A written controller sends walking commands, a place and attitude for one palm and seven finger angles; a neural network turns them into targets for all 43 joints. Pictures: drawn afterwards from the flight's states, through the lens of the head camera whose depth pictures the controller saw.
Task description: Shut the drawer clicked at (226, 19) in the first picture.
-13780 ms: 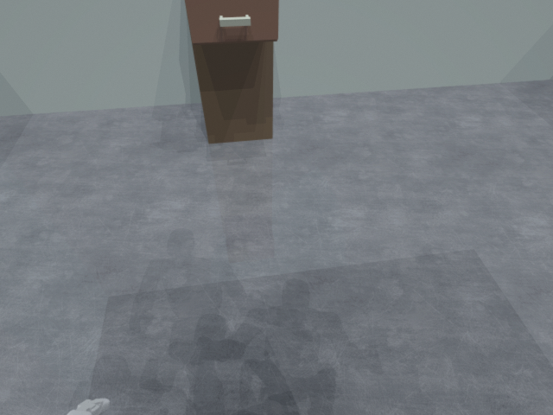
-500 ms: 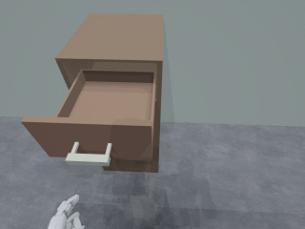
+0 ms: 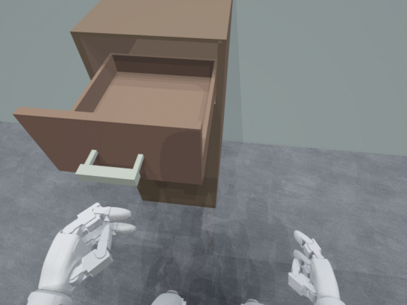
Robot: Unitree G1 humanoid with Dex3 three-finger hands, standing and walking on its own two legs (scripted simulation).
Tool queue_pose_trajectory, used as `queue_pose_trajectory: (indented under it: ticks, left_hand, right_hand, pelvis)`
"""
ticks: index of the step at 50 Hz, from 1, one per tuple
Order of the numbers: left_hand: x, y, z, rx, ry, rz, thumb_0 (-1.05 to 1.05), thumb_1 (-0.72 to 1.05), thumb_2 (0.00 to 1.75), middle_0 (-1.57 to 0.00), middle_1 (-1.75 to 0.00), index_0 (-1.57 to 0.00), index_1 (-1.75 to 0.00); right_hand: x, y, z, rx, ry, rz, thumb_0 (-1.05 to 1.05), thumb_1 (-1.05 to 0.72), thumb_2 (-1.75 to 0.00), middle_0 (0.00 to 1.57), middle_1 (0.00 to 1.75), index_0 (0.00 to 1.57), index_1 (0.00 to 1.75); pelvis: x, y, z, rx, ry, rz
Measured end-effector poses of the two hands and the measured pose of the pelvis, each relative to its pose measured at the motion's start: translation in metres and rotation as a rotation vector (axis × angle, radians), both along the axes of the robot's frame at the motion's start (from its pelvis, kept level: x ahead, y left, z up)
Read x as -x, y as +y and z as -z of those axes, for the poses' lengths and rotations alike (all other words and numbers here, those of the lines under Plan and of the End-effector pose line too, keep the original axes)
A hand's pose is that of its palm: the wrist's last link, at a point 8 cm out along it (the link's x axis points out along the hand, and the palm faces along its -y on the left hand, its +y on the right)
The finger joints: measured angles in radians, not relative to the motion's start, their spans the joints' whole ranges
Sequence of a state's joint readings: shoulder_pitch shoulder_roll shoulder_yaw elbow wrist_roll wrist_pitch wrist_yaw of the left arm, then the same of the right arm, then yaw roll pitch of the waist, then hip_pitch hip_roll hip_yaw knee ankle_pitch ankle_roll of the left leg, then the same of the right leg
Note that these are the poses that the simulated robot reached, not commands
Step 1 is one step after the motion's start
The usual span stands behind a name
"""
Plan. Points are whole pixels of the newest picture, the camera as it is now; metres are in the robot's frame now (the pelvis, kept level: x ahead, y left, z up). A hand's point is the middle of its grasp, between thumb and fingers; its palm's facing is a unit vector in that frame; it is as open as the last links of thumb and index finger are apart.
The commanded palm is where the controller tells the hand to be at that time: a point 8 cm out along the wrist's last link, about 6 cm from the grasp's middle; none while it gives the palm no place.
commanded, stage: raise the hand and make a fist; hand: left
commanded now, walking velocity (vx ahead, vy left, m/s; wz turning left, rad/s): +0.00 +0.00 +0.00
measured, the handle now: (112, 166) +0.35 +0.21 +0.08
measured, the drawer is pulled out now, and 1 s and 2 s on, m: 0.29 0.29 0.29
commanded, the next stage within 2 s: bring the fist close to the handle in 1.26 s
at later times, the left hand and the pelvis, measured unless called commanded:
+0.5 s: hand (79, 248) +0.18 +0.19 +0.13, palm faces -0.01 -1.00 -0.07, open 3.1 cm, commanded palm +0.13 +0.24 +0.14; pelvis +0.02 +0.03 +0.03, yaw -1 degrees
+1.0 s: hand (64, 235) +0.18 +0.19 +0.18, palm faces +0.00 -0.99 -0.11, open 3.3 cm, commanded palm +0.12 +0.24 +0.18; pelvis +0.02 +0.02 +0.04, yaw -1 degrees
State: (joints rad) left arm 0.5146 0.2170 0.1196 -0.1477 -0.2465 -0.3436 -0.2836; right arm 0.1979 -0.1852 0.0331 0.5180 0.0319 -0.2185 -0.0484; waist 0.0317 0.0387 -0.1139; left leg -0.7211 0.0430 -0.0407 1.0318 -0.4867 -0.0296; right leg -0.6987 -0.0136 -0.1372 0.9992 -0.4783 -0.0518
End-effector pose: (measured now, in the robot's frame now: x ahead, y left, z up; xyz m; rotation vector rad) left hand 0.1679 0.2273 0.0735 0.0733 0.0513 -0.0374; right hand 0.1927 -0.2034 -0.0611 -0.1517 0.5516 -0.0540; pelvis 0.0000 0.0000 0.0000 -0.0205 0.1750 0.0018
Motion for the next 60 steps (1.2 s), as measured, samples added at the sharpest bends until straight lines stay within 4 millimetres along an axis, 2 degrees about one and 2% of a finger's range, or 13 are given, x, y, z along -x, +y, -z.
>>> queue_pose_trajectory:
  ticks: [4, 8, 12, 16, 21, 28, 33, 38, 46, 54, 60]
  left_hand:
    - [-0.010, 0.004, -0.008, 0.001, 0.030, -0.002, 0.02, 0.89, 0.90, -0.75, -0.89, -0.75, -0.89]
    - [-0.008, 0.012, -0.017, -0.004, 0.039, -0.026, 0.02, 0.89, 0.90, -0.83, -0.98, -0.83, -0.98]
    - [-0.001, 0.016, -0.026, -0.007, 0.026, -0.031, 0.02, 0.90, 0.90, -0.90, -1.06, -0.91, -1.06]
    - [0.003, 0.018, -0.033, -0.002, 0.004, -0.026, 0.02, 0.90, 0.90, -0.98, -1.15, -0.99, -1.15]
    - [0.006, 0.020, -0.045, 0.002, -0.026, -0.028, 0.02, 0.90, 0.90, -1.09, -1.26, -1.09, -1.26]
    - [0.013, 0.017, -0.065, 0.003, -0.063, -0.029, 0.02, 0.90, 0.90, -1.23, -1.41, -1.23, -1.41]
    - [0.016, 0.015, -0.078, -0.008, -0.073, -0.029, 0.02, 0.89, 0.90, -1.31, -1.51, -1.32, -1.51]
    - [0.016, 0.017, -0.089, -0.020, -0.081, -0.036, 0.02, 0.89, 0.90, -1.37, -1.56, -1.37, -1.56]
    - [0.011, 0.016, -0.109, -0.043, -0.108, -0.023, 0.02, 0.89, 0.90, -1.39, -1.59, -1.39, -1.59]
    - [0.013, 0.016, -0.105, -0.040, -0.061, -0.036, 0.02, 0.89, 0.90, -1.40, -1.59, -1.40, -1.60]
    - [0.022, 0.011, -0.109, -0.048, -0.089, -0.049, 0.02, 0.89, 0.90, -1.40, -1.59, -1.40, -1.60]
  right_hand:
    - [0.024, -0.005, 0.005, -0.012, 0.069, 0.058, 0.01, -0.90, -0.90, 0.20, 0.30, 0.20, 0.30]
    - [0.039, -0.018, 0.002, 0.013, 0.100, 0.107, 0.01, -0.90, -0.90, 0.20, 0.30, 0.20, 0.30]
    - [0.040, -0.029, -0.007, 0.054, 0.085, 0.127, 0.01, -0.90, -0.90, 0.20, 0.30, 0.20, 0.30]
    - [0.028, -0.031, -0.019, 0.080, 0.033, 0.124, 0.01, -0.90, -0.90, 0.20, 0.30, 0.20, 0.30]
    - [0.004, -0.018, -0.036, 0.069, -0.059, 0.089, 0.01, -0.90, -0.90, 0.20, 0.30, 0.20, 0.30]
    - [-0.026, 0.019, -0.055, 0.009, -0.167, 0.000, 0.01, -0.90, -0.90, 0.20, 0.30, 0.20, 0.30]
    - [-0.034, 0.040, -0.061, -0.028, -0.194, -0.051, 0.01, -0.90, -0.90, 0.20, 0.30, 0.20, 0.30]
    - [-0.031, 0.046, -0.061, -0.042, -0.187, -0.070, 0.01, -0.90, -0.90, 0.20, 0.30, 0.20, 0.30]
    - [-0.017, 0.031, -0.060, -0.030, -0.177, -0.041, 0.01, -0.90, -0.90, 0.20, 0.30, 0.20, 0.30]
    - [-0.010, 0.006, -0.064, -0.005, -0.186, 0.007, 0.01, -0.90, -0.90, 0.20, 0.30, 0.20, 0.30]
    - [-0.011, -0.003, -0.066, 0.004, -0.214, 0.002, 0.01, -0.90, -0.90, 0.20, 0.30, 0.20, 0.30]
  pelvis:
    - [-0.005, 0.002, -0.009, -0.007, -0.008, 0.011]
    - [-0.010, 0.005, -0.015, -0.011, -0.018, 0.019]
    - [-0.014, 0.011, -0.018, -0.008, -0.026, 0.020]
    - [-0.016, 0.016, -0.021, -0.004, -0.036, 0.020]
    - [-0.020, 0.023, -0.023, 0.002, -0.055, 0.018]
    - [-0.022, 0.029, -0.027, 0.007, -0.088, 0.013]
    - [-0.022, 0.031, -0.030, 0.009, -0.110, 0.009]
    - [-0.022, 0.031, -0.034, 0.008, -0.130, 0.006]
    - [-0.023, 0.026, -0.040, 0.004, -0.155, 0.009]
    - [-0.023, 0.018, -0.044, -0.002, -0.163, 0.017]
    - [-0.022, 0.013, -0.044, -0.004, -0.170, 0.014]
